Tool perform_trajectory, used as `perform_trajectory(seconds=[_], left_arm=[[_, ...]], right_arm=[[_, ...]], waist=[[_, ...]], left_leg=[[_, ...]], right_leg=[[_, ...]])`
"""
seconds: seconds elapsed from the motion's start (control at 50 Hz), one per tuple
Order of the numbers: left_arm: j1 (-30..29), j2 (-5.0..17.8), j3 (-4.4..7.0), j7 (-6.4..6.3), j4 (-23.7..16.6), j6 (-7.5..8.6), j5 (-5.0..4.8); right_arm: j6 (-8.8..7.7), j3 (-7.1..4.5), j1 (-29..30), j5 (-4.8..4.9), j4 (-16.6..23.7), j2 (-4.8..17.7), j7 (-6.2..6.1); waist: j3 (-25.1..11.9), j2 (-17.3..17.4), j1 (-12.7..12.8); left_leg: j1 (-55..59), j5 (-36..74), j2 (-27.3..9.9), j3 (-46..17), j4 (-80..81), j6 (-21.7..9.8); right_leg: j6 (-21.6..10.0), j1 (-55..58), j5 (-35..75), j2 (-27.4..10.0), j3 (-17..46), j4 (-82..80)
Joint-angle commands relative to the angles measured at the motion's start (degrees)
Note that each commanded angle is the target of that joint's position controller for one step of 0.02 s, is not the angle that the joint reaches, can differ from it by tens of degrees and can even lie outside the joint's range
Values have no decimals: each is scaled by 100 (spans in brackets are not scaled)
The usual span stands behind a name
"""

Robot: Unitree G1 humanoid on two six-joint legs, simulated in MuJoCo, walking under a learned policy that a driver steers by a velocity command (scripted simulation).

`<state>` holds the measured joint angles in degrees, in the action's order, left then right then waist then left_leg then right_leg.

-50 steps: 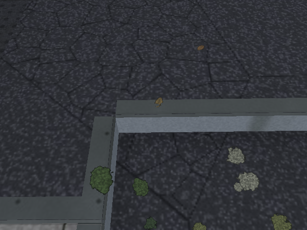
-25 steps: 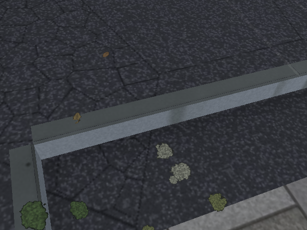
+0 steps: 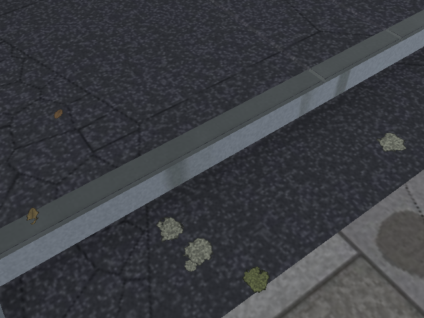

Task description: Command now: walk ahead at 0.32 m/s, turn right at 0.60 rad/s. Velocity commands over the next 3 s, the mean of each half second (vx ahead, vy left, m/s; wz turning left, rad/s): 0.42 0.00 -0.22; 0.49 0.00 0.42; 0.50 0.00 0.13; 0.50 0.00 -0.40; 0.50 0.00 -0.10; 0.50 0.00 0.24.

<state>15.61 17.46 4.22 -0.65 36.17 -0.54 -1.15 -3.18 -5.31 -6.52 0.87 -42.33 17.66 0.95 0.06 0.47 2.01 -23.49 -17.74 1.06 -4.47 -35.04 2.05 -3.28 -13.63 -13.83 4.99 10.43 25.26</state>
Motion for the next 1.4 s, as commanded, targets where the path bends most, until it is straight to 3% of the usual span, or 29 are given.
perform_trajectory(seconds=[0.02, 0.06, 0.08, 0.1, 0.12, 0.14, 0.22, 0.34, 0.42, 0.48, 0.5, 0.52, 0.54, 0.56, 0.58, 0.62, 0.72, 0.92, 0.98, 1.02, 1.04, 1.06, 1.08, 1.1, 1.14, 1.16, 1.22, 1.34, 1.4], left_arm=[[-109, 1034, 281, -20, -363, 83, -24], [-165, 730, 178, -35, -372, 84, 5], [-203, 382, 64, -36, -404, 110, 45], [-107, 0, -43, -34, -550, 155, -8], [-294, 401, 35, -81, -721, 209, -101], [-250, 767, 138, -74, -645, 236, -97], [-412, 538, 100, 71, -544, 349, 39], [-1225, 62, -119, 181, -786, 469, 56], [-1462, 258, -52, 272, -896, 521, -22], [-410, 667, 177, 229, -605, 537, -13], [423, 919, 297, 161, -422, 532, 24], [1274, 1424, 395, 69, -352, 480, 176], [1256, 1458, 349, 139, -353, 476, 241], [914, 944, 212, 177, -302, 502, 162], [582, 710, 134, 183, -267, 519, 83], [20, 424, 55, 208, -190, 592, 138], [-200, 387, 101, 141, 126, 771, 176], [288, 886, 241, 12, 639, 529, 38], [228, 1166, 311, -39, 641, 383, 5], [92, 1195, 301, -74, 583, 308, -44], [227, 950, 190, -97, 493, 358, 59], [863, 61, -89, 16, 201, 525, 222], [187, 587, -38, 89, 182, 744, 17], [-377, 863, 37, 119, 16, 836, -199], [-418, 741, 9, 37, 94, 842, 20], [-265, 742, 26, 41, 140, 769, 78], [7, 532, -18, 49, 265, 574, 159], [-1001, 232, -151, 89, 58, 541, 63], [-1374, 210, -173, 163, -69, 551, 6]], right_arm=[[-253, -145, 242, 71, 425, 538, 32], [-317, -165, -278, 16, 226, 525, 18], [-333, -201, -796, -58, 127, 667, -10], [-316, -250, -1218, -212, 9, 1050, -26], [-314, -312, -1499, -213, -110, 1205, 19], [-321, -211, -1255, -89, -72, 914, 10], [-249, -19, -1001, -85, -38, 588, -90], [-168, 5, -1271, 16, -281, 819, -124], [-112, -2, -1515, 132, -453, 986, -87], [-78, 12, -1442, 139, -471, 1000, -88], [-109, 103, -1462, 63, -432, 764, -75], [-148, 293, -1706, -116, -237, 137, -60], [-235, 330, -2147, 92, -205, 106, -69], [-215, 151, -1770, 235, -217, 721, -73], [-199, 120, -1345, 230, -130, 800, -63], [-109, 99, -1191, 83, -174, 622, -84], [117, 140, -1030, 76, -60, 231, -60], [26, 265, 641, 48, 761, 156, 276], [62, 141, 386, 45, 895, 432, 313], [107, -132, -1001, 69, 612, 892, 225], [183, -314, -1878, 83, 420, 1341, 102], [125, -370, -1612, 91, 515, 1898, 78], [31, -206, -1709, 43, 686, 1324, 94], [-44, -116, -1495, -14, 613, 1029, 96], [-97, -5, -788, -22, 653, 713, 69], [-123, 58, -636, -117, 709, 597, 39], [-215, 74, -595, -106, 564, 674, 3], [-229, 133, -848, -138, 234, 731, -87], [-231, 117, -1061, -157, 54, 821, -89]], waist=[[-80, -869, -124], [-200, -707, -405], [-421, -418, -606], [-519, 689, -564], [-136, 1269, -690], [314, 976, -571], [439, 655, -437], [415, 597, -709], [467, 680, -642], [-55, 559, 98], [-664, 389, 530], [-1688, -884, 651], [-2240, -2053, 390], [-1317, -1348, 398], [-611, -1057, 322], [-102, -765, -9], [198, -504, -267], [722, -174, 212], [240, -423, -90], [-556, -398, -887], [-1067, 153, -1222], [-1567, 1615, -394], [-2122, 767, -888], [-1232, 415, -932], [-401, -120, -438], [-355, 25, -262], [-299, 87, -87], [140, 242, -502], [230, 263, -685]], left_leg=[[424, 154, 73, 60, 669, -141], [1529, 702, -89, 151, 1204, -295], [2379, 442, -656, -341, 1278, -491], [2991, -1085, -1535, -1884, 1810, -1016], [2813, -2244, -2321, -3466, 2341, -1663], [2544, -2434, -2319, -3299, 2362, -1726], [2236, -680, -1574, -1757, 2528, -1333], [1745, 1271, -1202, -415, 2627, -1267], [1604, 1478, -1448, -545, 2471, -1181], [1577, 2989, -1303, -354, 1260, -922], [980, 2852, -980, -110, 51, -710], [-497, 636, -352, 263, -2147, -361], [-1401, -1602, 106, -247, -3332, -280], [-1884, -1232, -231, -393, -3857, -287], [-2009, -716, -474, -216, -3758, -337], [-1537, 53, -808, -209, -3280, -303], [-1556, 847, -839, -256, -2830, -143], [-1679, 1809, -640, 505, -198, -413], [-901, 977, -150, 972, -130, -737], [1031, 984, 334, 1090, 225, -1110], [2804, 1077, -204, 53, 316, -1415], [4577, -168, -1710, -3343, 881, -2568], [4727, -911, -2009, -4344, 1763, -2608], [4052, -444, -1879, -3438, 1968, -2263], [2514, 1247, -1471, -2127, 1938, -1925], [2037, 1947, -1358, -1775, 2035, -1881], [1422, 3078, -1215, -996, 2306, -1890], [1349, 2640, -771, 237, 2615, -1352], [1835, 2521, -1082, 274, 2627, -1306]], right_leg=[[-899, -61, -1568, -1284, 1977, -944], [-627, -546, -1624, -957, 1732, -451], [-361, -1149, -1792, -675, 1366, 331], [-4, -2139, -1825, 44, 267, 1754], [124, -3064, -2194, -25, 43, 2923], [152, -3451, -1834, -324, 98, 3533], [261, -3418, -377, -715, -275, 3598], [514, -2380, 832, -799, -985, 1756], [357, -1454, 946, -621, -997, 885], [19, 207, 823, -417, -1072, 346], [-161, 1558, 814, -716, -860, 419], [-607, 3359, 154, -2241, 985, 342], [-1175, 3456, -1050, -3024, 3313, -781], [-979, 2835, -1510, -2771, 2719, -936], [-820, 2144, -1078, -2556, 1712, -974], [-659, 1122, 159, -2069, 601, -1275], [-737, 743, 1638, -1953, -645, -1746], [-514, 1753, 2364, -2078, -1925, -1640], [-329, 2143, 4973, -2097, -2159, -590], [-103, 1611, 5584, -1852, -2349, 1388], [151, 212, 3702, -1595, -2323, 3116], [508, -2400, -1933, -352, -1704, 5119], [397, -2919, -2029, -372, -454, 5524], [284, -3212, -1356, -658, -477, 5248], [295, -2666, -619, -1126, -602, 4320], [336, -2232, -433, -1249, -563, 4184], [579, -1863, -99, -1273, -749, 3733], [594, -1900, 2057, -1093, -1026, 1625], [451, -1921, 2274, -932, -991, 1024]])
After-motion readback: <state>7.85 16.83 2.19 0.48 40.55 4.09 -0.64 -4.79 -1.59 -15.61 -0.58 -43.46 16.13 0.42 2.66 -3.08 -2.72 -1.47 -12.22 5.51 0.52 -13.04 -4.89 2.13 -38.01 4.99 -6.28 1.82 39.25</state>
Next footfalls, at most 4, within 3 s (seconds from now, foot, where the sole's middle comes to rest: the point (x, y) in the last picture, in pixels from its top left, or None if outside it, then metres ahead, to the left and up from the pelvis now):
0.08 left None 0.09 0.13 -0.78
0.50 right None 0.34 -0.18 -0.78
1.04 left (212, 273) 0.63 0.08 -0.78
1.56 right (249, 195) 0.94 -0.05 -0.78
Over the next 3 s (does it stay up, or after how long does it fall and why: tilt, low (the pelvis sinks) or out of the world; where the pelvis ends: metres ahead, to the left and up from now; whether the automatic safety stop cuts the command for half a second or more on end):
stays up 1.59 0.04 0.14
